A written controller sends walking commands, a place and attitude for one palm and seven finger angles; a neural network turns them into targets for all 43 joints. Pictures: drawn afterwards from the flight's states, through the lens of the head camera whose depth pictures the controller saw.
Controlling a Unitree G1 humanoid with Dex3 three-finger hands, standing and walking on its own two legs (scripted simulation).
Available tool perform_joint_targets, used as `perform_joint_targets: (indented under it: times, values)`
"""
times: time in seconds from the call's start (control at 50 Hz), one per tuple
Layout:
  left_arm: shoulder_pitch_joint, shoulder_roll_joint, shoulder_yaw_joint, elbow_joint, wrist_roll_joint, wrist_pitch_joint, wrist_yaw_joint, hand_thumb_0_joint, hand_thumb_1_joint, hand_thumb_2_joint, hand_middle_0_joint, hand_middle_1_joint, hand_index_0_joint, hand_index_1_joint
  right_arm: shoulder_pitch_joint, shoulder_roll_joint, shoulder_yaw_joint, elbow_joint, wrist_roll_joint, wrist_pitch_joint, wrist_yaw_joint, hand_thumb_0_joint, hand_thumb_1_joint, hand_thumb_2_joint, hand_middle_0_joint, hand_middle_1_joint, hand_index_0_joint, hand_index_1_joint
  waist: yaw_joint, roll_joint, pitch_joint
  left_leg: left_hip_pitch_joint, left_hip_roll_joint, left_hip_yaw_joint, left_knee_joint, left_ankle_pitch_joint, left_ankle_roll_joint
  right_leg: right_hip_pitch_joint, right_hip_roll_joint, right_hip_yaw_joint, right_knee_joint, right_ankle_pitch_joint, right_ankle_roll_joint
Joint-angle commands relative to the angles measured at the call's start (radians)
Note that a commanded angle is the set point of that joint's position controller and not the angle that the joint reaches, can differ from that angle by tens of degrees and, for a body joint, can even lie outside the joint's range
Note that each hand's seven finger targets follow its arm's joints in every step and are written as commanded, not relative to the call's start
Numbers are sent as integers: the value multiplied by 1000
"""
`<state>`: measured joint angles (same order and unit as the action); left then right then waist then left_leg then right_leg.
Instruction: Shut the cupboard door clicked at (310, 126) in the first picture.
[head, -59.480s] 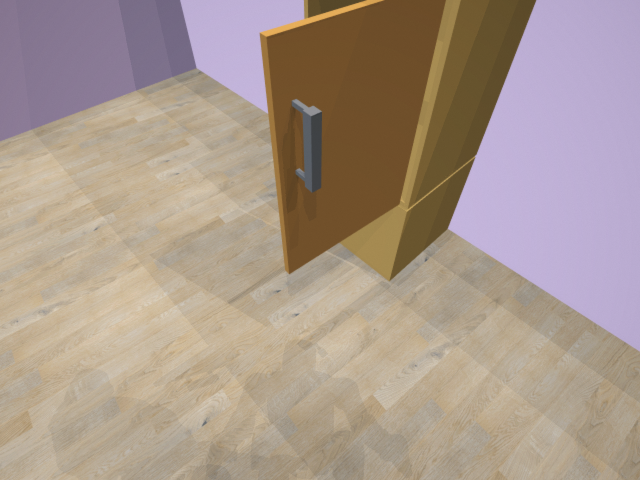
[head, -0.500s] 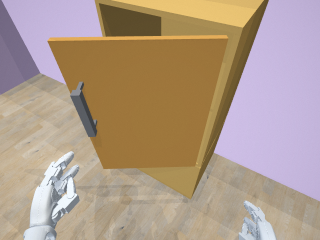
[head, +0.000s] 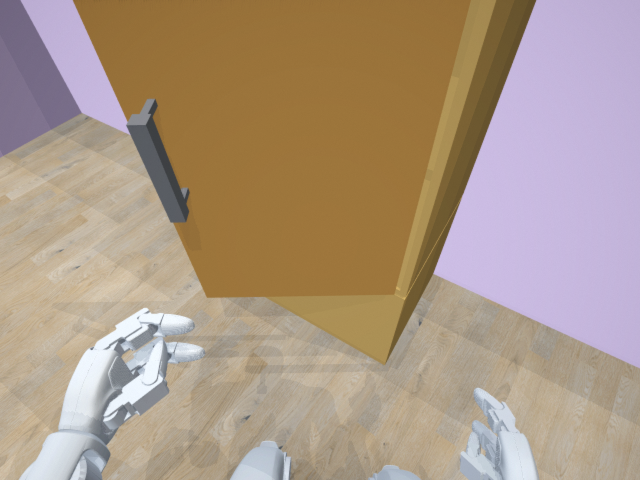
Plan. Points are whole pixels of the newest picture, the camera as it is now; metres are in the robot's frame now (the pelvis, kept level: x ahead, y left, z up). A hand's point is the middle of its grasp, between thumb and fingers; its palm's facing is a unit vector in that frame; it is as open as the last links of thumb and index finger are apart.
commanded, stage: raise the hand and make a fist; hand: left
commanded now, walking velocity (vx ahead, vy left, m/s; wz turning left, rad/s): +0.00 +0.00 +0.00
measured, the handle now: (165, 164) +0.49 +0.25 +0.13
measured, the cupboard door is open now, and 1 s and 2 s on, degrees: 33 33 33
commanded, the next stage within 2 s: bring the fist close to the handle in 1.18 s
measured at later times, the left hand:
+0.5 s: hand (103, 352) +0.22 +0.23 +0.12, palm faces +0.12 -0.99 -0.04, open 3.1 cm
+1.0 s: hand (142, 333) +0.24 +0.19 +0.12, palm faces +0.03 -1.00 -0.02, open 3.1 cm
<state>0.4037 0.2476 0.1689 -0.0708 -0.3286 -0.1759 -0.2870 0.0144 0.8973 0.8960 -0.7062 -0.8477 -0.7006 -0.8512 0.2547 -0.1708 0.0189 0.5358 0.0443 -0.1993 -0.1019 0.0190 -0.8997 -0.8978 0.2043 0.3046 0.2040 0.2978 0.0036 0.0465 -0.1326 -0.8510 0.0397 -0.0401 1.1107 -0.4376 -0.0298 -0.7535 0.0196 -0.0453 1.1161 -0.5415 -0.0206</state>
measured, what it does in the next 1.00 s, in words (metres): stands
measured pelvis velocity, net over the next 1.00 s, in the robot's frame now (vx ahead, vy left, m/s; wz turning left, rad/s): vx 0.02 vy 0.01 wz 0.01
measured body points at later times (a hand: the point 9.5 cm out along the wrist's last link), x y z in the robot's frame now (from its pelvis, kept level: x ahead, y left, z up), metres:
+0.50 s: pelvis +0.01 +0.03 +0.02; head +0.03 +0.03 +0.47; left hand +0.21 +0.28 +0.12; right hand +0.21 -0.18 -0.03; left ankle +0.06 +0.14 -0.66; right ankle +0.01 -0.11 -0.66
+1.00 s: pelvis +0.02 +0.01 +0.04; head +0.03 +0.00 +0.49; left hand +0.23 +0.25 +0.13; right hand +0.19 -0.23 -0.03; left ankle +0.06 +0.14 -0.66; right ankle +0.01 -0.11 -0.66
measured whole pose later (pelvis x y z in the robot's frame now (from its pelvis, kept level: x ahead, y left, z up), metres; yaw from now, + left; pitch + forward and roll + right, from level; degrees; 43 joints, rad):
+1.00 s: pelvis +0.02 +0.01 +0.04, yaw +1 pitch +4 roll -1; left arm 0.35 0.24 0.14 -0.09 -0.30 -0.15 -0.22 0.01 0.90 0.90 -1.30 -1.50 -1.29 -1.50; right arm 0.28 -0.25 0.04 0.54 0.04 -0.22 -0.08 0.02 -0.90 -0.90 0.20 0.30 0.20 0.30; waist 0.02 0.05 -0.08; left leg -0.57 0.02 -0.03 0.85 -0.36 -0.02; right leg -0.47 0.00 -0.04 0.85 -0.45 -0.01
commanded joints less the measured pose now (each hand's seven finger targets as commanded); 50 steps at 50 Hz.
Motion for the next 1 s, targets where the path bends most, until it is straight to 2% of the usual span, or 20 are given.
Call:
perform_joint_targets:
  times: [0.0, 0.06, 0.1, 0.12, 0.16, 0.2, 0.24, 0.3, 0.32, 0.42, 0.48, 0.52, 0.6, 0.66, 0.7, 0.76, 0.82, 0.86, 0.9, 0.98]
  values:
    - [69, 152, 214, -285, -8, -132, 146, 0, 900, 900, -878, -1040, -878, -1040, -106, -130, -65, -180, -10, -53, 1, 0, -900, -900, 200, 300, 200, 300, 71, -71, -150, 150, -38, 4, -171, 163, 47, 142, -21, 64, -264, 215, 27]
    - [21, 84, 84, -266, 25, -256, 133, 0, 900, 900, -933, -1100, -933, -1100, -70, -147, -64, -153, -20, -77, 19, 0, -900, -900, 200, 300, 200, 300, 9, -34, -94, 164, -35, -2, -169, 145, 49, 34, -5, 27, -232, 196, 21]
    - [-20, 53, 0, -267, 31, -300, 93, 0, 900, 900, -970, -1140, -970, -1140, -62, -167, -61, -145, -18, -99, 21, 0, -900, -900, 200, 300, 200, 300, -20, 2, -65, 171, -33, -7, -170, 95, 55, -5, 0, 32, -245, 108, 11]
    - [-19, 65, -5, -255, 27, -305, 73, 0, 900, 900, -988, -1160, -988, -1160, -50, -176, -63, -141, -15, -107, 18, 0, -900, -900, 200, 300, 200, 300, -23, 3, -80, 178, -33, -11, -180, 68, 54, -4, -1, 30, -256, 70, 7]
    - [-15, 80, -15, -263, 21, -290, 37, 0, 900, 900, -1025, -1200, -1025, -1200, -45, -189, -65, -147, -7, -121, 11, 0, -900, -900, 200, 300, 200, 300, -20, 12, -116, 204, -35, -14, -202, 35, 57, 14, -2, 35, -278, 35, 5]
    - [1, 129, 30, -265, 22, -248, 37, 0, 900, 900, -1062, -1240, -1062, -1240, -47, -194, -63, -149, -2, -123, 4, 0, -900, -900, 200, 300, 200, 300, 3, 30, -140, 229, -38, -21, -234, 35, 59, 55, 3, 26, -287, 50, 0]
    - [9, 152, 73, -319, 22, -217, 61, 0, 900, 900, -1098, -1280, -1098, -1280, -55, -186, -64, -162, -1, -115, 1, 0, -900, -900, 200, 300, 200, 300, 22, 30, -182, 274, -37, -21, -265, 55, 58, 90, 3, 6, -283, 85, 1]
    - [12, 167, 135, -348, 24, -183, 127, 0, 900, 900, -1153, -1340, -1153, -1340, -65, -173, -56, -166, -10, -90, 2, 0, -900, -900, 200, 300, 200, 300, 46, 49, -180, 307, -34, -32, -299, 96, 51, 128, 16, -27, -268, 153, -5]
    - [19, 124, 108, -347, 19, -176, 141, 0, 900, 900, -1172, -1360, -1172, -1360, -66, -165, -51, -174, -9, -83, 7, 0, -900, -900, 200, 300, 200, 300, 39, 35, -161, 314, -33, -32, -308, 101, 48, 131, 16, -36, -270, 165, -3]
    - [-28, 58, 11, -287, 38, -135, 137, 0, 900, 900, -1263, -1460, -1263, -1460, -59, -177, -36, -178, -6, -65, 21, 0, -900, -900, 200, 300, 200, 300, -4, 16, -46, 313, -25, -36, -329, 66, 46, 106, 20, -40, -308, 162, 1]
    - [-71, 69, -26, -281, 50, -101, 100, 0, 900, 900, -1300, -1500, -1300, -1500, -46, -189, -28, -184, -4, -68, 20, 0, -900, -900, 200, 300, 200, 300, -12, 17, -43, 327, -25, -43, -346, 60, 49, 127, 17, -32, -331, 164, 2]
    - [-105, 93, -13, -287, 52, -81, 84, 0, 900, 900, -1300, -1500, -1300, -1500, -45, -190, -25, -184, -1, -67, 17, 0, -900, -900, 200, 300, 200, 300, -9, 20, -57, 344, -30, -37, -351, 69, 53, 153, 13, -24, -349, 171, 2]
    - [-152, 179, 95, -323, 43, -81, 103, 0, 900, 900, -1300, -1500, -1300, -1500, -56, -185, -18, -181, -4, -65, 10, 0, -900, -900, 200, 300, 200, 300, 21, 20, -90, 379, -33, -32, -364, 108, 50, 202, 17, -20, -363, 192, -2]
    - [-186, 144, 92, -342, 29, -99, 120, 0, 900, 900, -1300, -1500, -1300, -1500, -68, -171, -12, -177, -4, -68, 16, 0, -900, -900, 200, 300, 200, 300, 20, 46, -96, 406, -38, -23, -372, 135, 46, 216, 14, -23, -370, 218, -3]
    - [-179, 148, 103, -316, 24, -98, 123, 0, 900, 900, -1300, -1500, -1300, -1500, -65, -175, -13, -164, -3, -71, 19, 0, -900, -900, 200, 300, 200, 300, 22, 28, -93, 406, -39, -18, -370, 153, 46, 234, 15, -18, -381, 235, -2]
    - [-185, 102, 40, -279, 24, -73, 98, 0, 900, 900, -1300, -1500, -1300, -1500, -66, -180, -13, -158, 3, -79, 22, 0, -900, -900, 200, 300, 200, 300, 12, 34, -74, 412, -40, -9, -383, 155, 47, 239, 9, -15, -401, 244, 2]
    - [-120, 81, 18, -199, 16, -28, 65, 0, 900, 900, -1300, -1500, -1300, -1500, -61, -187, -19, -156, 7, -80, 22, 0, -900, -900, 200, 300, 200, 300, 12, -41, -32, 382, -45, 3, -380, 164, 53, 260, -2, 4, -435, 260, 11]
    - [-128, 105, 40, -202, 13, -14, 55, 0, 900, 900, -1300, -1500, -1300, -1500, -63, -192, -25, -159, 7, -77, 18, 0, -900, -900, 200, 300, 200, 300, 17, -68, -39, 382, -48, 10, -376, 169, 54, 267, -7, 17, -447, 259, 17]
    - [-147, 156, 95, -217, 14, -25, 69, 0, 900, 900, -1300, -1500, -1300, -1500, -64, -193, -27, -156, 1, -75, 16, 0, -900, -900, 200, 300, 200, 300, 27, -76, -51, 380, -51, 13, -371, 182, 54, 286, -11, 30, -449, 263, 17]
    - [-219, 146, 109, -293, 17, -105, 111, 0, 900, 900, -1300, -1500, -1300, -1500, -79, -176, -26, -154, -4, -82, 20, 0, -900, -900, 200, 300, 200, 300, 26, -14, -83, 407, -55, 23, -362, 195, 50, 276, -13, 37, -433, 269, 15]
